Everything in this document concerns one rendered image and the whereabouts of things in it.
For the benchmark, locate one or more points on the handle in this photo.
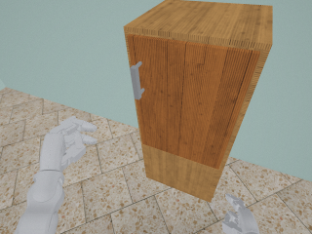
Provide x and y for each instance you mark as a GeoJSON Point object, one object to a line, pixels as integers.
{"type": "Point", "coordinates": [135, 80]}

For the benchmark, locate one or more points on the robot left hand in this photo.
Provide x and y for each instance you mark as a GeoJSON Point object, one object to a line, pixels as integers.
{"type": "Point", "coordinates": [56, 141]}

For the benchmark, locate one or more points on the robot left forearm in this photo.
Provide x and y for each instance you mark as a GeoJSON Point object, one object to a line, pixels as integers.
{"type": "Point", "coordinates": [44, 199]}

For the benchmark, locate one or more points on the robot right hand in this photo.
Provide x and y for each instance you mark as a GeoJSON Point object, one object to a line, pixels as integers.
{"type": "Point", "coordinates": [240, 223]}

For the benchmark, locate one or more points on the cupboard door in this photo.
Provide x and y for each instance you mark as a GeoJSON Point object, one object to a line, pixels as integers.
{"type": "Point", "coordinates": [193, 94]}

